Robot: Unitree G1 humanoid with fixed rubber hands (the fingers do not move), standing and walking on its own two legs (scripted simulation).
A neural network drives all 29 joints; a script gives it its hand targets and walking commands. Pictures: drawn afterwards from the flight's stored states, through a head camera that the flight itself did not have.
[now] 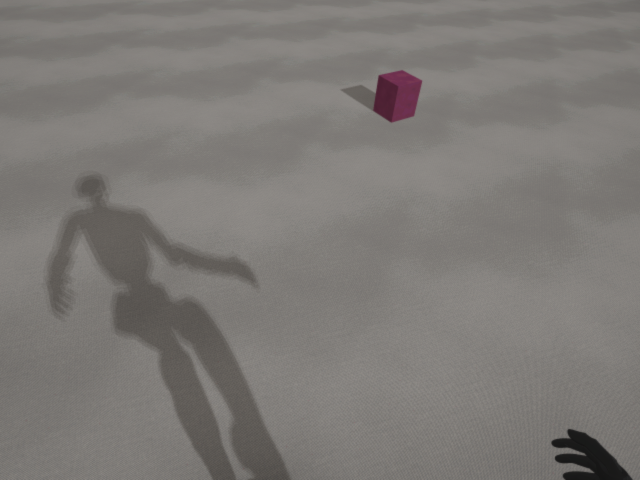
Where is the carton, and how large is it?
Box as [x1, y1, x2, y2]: [373, 70, 421, 122]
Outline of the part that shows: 402,70 378,76 373,110 391,122 413,115 420,88 421,80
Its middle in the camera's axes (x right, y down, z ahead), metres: +0.53 -0.98 +2.66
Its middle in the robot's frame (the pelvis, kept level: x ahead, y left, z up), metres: +2.64 -0.49 -0.64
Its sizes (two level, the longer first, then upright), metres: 0.210 0.200 0.250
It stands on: the floor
